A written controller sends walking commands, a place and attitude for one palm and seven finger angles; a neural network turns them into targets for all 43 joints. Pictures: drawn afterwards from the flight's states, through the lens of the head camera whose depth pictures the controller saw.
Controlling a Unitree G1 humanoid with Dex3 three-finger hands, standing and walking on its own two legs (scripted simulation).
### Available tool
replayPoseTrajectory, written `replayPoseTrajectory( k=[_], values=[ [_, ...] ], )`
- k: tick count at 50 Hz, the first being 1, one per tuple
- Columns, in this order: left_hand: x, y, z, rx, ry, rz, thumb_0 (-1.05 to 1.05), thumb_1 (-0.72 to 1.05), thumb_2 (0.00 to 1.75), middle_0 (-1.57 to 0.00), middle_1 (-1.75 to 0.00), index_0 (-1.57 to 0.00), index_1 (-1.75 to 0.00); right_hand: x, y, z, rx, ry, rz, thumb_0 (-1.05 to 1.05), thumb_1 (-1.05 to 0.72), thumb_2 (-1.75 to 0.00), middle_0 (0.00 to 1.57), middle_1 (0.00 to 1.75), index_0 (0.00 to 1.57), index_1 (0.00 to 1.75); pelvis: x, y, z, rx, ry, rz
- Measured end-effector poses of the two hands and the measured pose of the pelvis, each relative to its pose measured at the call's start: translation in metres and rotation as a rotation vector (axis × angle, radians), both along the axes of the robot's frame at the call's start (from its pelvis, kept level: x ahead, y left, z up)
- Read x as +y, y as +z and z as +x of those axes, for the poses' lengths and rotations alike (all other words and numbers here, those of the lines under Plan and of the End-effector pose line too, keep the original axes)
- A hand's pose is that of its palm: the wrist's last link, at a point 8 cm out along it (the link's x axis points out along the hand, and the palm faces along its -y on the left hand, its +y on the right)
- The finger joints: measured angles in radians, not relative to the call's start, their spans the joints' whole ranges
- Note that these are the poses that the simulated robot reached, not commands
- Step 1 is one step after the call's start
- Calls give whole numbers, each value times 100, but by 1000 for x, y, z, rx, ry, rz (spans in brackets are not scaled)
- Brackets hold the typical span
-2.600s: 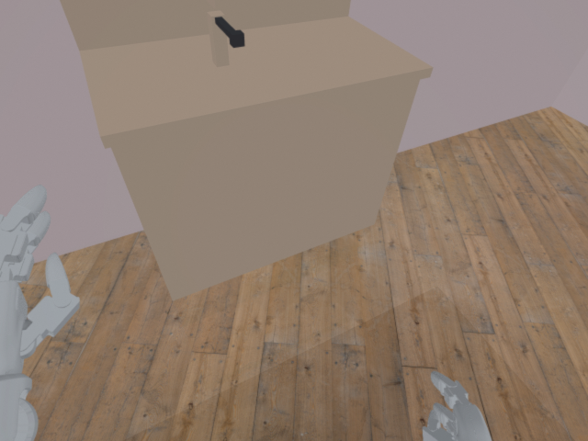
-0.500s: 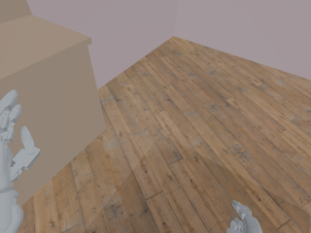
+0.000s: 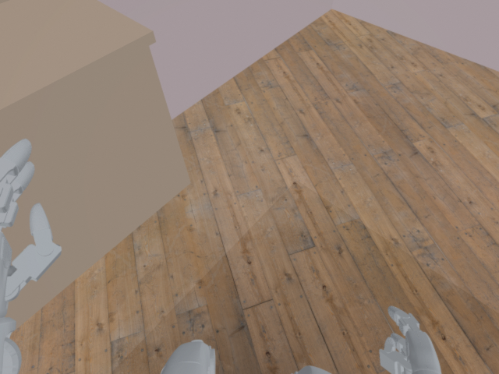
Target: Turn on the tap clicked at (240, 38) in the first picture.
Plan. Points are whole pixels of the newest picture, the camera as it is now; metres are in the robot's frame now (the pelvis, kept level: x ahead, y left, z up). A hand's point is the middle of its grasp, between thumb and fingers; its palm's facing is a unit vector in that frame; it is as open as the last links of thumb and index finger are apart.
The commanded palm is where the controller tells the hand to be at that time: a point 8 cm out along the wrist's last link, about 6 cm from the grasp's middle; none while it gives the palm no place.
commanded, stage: turn to face it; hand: left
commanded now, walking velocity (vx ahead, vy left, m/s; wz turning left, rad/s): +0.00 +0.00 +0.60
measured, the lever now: out of the picture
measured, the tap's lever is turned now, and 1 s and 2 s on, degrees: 0 0 0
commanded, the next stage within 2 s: take the last steps up to it in 0.66 s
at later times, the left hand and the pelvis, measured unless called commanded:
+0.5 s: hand out of the picture +0.14 +0.24 +0.19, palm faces +0.60 -0.63 -0.50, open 7.5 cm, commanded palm +0.09 +0.27 +0.18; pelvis +0.01 -0.04 -0.01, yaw +16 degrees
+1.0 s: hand out of the picture +0.00 +0.24 +0.19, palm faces +0.78 -0.51 -0.35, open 7.5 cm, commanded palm -0.06 +0.25 +0.18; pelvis -0.07 -0.07 +0.00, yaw +27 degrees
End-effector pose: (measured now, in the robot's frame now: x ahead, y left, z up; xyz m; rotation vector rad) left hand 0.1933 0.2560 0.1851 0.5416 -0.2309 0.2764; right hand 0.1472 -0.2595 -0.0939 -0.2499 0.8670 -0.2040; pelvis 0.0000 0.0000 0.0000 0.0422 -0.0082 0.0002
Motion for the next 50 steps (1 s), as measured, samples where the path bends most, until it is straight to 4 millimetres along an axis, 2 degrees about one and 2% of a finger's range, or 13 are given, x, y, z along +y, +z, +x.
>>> replayPoseTrajectory(
  k=[5, 8, 12, 14, 17, 21, 24, 27, 35, 39, 45, 47, 50],
  values=[
    [15, 29, -3, -149, -10, 81, 2, 88, 90, -22, -31, -21, -30, -1, 19, 32, -59, 29, -71, 1, -91, -90, 19, 30, 20, 30, 6, -5, 14, 20, 43, -15],
    [35, 26, -5, -192, 26, 79, 1, 88, 90, -22, -31, -21, -30, 12, 20, 50, -115, 28, -64, 1, -91, -90, 19, 30, 20, 30, 14, -14, 22, 14, 57, -10],
    [53, 16, -12, -130, 106, 58, 1, 88, 90, -22, -31, -21, -30, 44, 22, 63, -128, 105, 23, 1, -91, -90, 19, 30, 20, 30, 10, -6, 25, 10, 116, -52],
    [53, 13, -22, -102, 139, 27, 1, 88, 90, -22, -30, -21, -30, 59, 22, 67, -123, 160, 71, 1, -91, -90, 19, 30, 20, 30, 6, -1, 25, 11, 148, -69],
    [42, 13, -43, -70, 177, -4, 2, 89, 90, -21, -30, -21, -30, 77, 19, 71, -119, 238, 129, 1, -90, -90, 20, 30, 20, 30, -2, 1, 24, 11, 187, -78],
    [24, 18, -73, -40, 247, 20, 2, 89, 90, -22, -30, -21, -30, 88, 8, 78, -114, 331, 183, 1, -90, -90, 20, 30, 20, 30, -19, -1, 21, 5, 233, -69],
    [12, 21, -93, -40, 325, 61, 2, 88, 90, -22, -31, -21, -30, 85, -5, 84, -114, 390, 214, 1, -90, -90, 20, 30, 21, 30, -37, -8, 17, -6, 258, -54],
    [4, 19, -108, -44, 409, 31, 2, 88, 90, -22, -31, -21, -30, 73, -11, 87, -91, 420, 211, 1, -90, -90, 20, 30, 21, 30, -50, -6, 10, -27, 304, -39],
    [-11, -2, -141, 15, 505, -74, 2, 88, 90, -21, -30, -21, -30, 26, 10, 85, -97, 426, 97, 1, -90, -90, 20, 30, 20, 30, -72, 9, -7, -12, 389, 23],
    [-20, 4, -161, -35, 491, -65, 2, 88, 90, -22, -31, -21, -30, 11, 22, 81, -120, 446, 24, 1, -91, -90, 20, 30, 20, 30, -79, 9, -22, 0, 418, 16],
    [-19, 23, -211, -182, 484, 7, 2, 88, 90, -22, -31, -21, -30, 14, 34, 62, -148, 496, -36, 1, -91, -90, 19, 30, 20, 30, -78, 1, -52, 4, 459, -14],
    [-14, 23, -229, -228, 493, 18, 2, 88, 90, -22, -31, -21, -30, 21, 33, 52, -168, 500, -30, 1, -91, -90, 19, 30, 20, 30, -76, -5, -62, -10, 464, -11],
    [-6, 18, -251, -233, 536, 16, 1, 88, 90, -22, -31, -21, -30, 35, 32, 31, -171, 506, 26, 1, -91, -90, 19, 30, 20, 30, -74, -3, -70, -37, 474, -20]
  ],
)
